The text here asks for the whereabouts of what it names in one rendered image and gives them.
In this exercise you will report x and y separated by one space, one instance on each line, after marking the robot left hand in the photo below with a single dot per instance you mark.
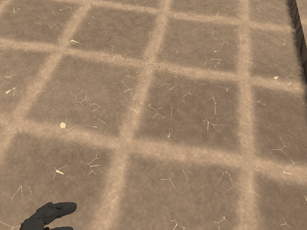
46 214

